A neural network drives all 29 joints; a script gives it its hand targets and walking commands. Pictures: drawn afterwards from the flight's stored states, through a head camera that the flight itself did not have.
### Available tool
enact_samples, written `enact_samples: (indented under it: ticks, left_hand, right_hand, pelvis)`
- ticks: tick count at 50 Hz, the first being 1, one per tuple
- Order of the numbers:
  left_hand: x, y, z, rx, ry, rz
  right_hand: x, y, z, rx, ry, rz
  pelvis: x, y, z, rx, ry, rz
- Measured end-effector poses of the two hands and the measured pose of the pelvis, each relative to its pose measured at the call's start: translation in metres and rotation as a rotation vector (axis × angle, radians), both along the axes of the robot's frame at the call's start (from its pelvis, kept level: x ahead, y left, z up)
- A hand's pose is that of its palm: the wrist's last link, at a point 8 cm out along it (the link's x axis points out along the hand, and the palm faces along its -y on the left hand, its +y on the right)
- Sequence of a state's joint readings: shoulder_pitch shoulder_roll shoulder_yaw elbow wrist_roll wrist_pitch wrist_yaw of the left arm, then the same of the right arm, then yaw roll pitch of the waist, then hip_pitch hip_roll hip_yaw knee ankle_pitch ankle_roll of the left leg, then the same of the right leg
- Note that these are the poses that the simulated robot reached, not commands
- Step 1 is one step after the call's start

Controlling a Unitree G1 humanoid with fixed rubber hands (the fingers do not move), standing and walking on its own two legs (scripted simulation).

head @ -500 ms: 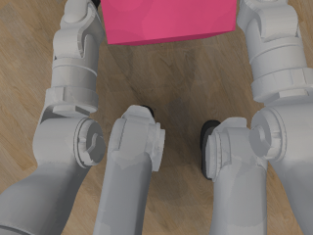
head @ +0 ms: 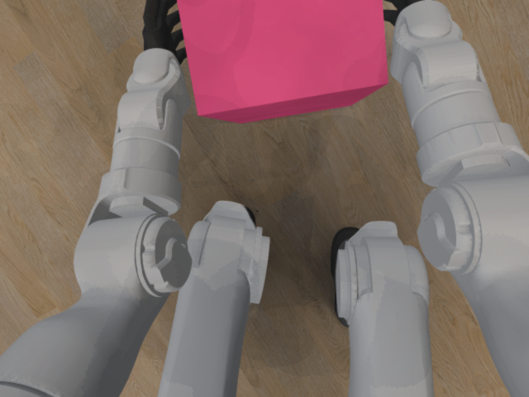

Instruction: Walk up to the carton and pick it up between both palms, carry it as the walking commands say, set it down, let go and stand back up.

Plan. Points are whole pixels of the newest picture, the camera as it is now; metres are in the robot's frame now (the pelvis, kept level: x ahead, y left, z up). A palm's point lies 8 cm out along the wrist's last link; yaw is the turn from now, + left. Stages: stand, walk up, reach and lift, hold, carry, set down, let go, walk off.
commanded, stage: set down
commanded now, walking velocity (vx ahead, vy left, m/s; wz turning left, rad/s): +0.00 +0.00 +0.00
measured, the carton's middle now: (282, 30) +0.55 +0.06 -0.24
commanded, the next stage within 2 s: none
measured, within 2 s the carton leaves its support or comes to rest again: rests again in 0.36 s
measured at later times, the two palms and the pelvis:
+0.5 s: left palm (168, 54) +0.50 +0.20 -0.19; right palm (403, 17) +0.56 -0.08 -0.20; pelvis +0.01 +0.00 -0.01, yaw +0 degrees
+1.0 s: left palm (170, 57) +0.49 +0.20 -0.20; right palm (406, 17) +0.56 -0.09 -0.20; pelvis +0.01 +0.00 -0.01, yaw +0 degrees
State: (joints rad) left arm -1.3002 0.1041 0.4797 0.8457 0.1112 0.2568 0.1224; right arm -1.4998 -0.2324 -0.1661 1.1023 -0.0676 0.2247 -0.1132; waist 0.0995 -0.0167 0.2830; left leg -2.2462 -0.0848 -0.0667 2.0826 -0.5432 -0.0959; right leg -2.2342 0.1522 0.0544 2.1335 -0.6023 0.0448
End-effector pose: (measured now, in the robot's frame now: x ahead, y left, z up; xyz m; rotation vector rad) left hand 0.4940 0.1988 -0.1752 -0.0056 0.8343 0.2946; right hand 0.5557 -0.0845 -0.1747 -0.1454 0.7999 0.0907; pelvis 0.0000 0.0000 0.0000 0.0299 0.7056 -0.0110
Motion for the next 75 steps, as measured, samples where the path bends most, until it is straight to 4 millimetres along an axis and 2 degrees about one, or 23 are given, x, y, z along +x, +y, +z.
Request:
enact_samples:
  ticks: [9, 22, 59, 68, 75]
  left_hand:
    - [0.008, -0.001, -0.007, -0.009, -0.005, -0.009]
    - [0.005, 0.003, -0.019, -0.007, 0.017, -0.009]
    - [-0.001, 0.001, -0.023, -0.01, 0.001, -0.033]
    - [0.006, 0.015, -0.017, 0.014, -0.042, -0.02]
    - [0.002, 0.023, -0.02, 0.004, -0.026, -0.001]
  right_hand:
    - [0.003, -0.003, -0.01, 0.006, -0.005, -0.011]
    - [-0.001, 0.0, -0.024, 0.006, 0.014, -0.006]
    - [0.001, -0.006, -0.026, 0.014, -0.004, 0.032]
    - [0.007, -0.021, -0.023, -0.008, -0.039, 0.011]
    - [0.008, -0.031, -0.026, -0.003, -0.022, -0.009]
  pelvis:
    - [0.007, 0.003, 0.0, -0.004, 0.013, -0.001]
    - [0.012, 0.003, -0.004, -0.003, 0.001, -0.003]
    - [0.007, -0.001, -0.004, 0.01, -0.018, -0.001]
    - [0.002, -0.002, 0.0, 0.005, -0.002, 0.018]
    - [-0.001, -0.003, -0.004, 0.006, -0.011, 0.029]
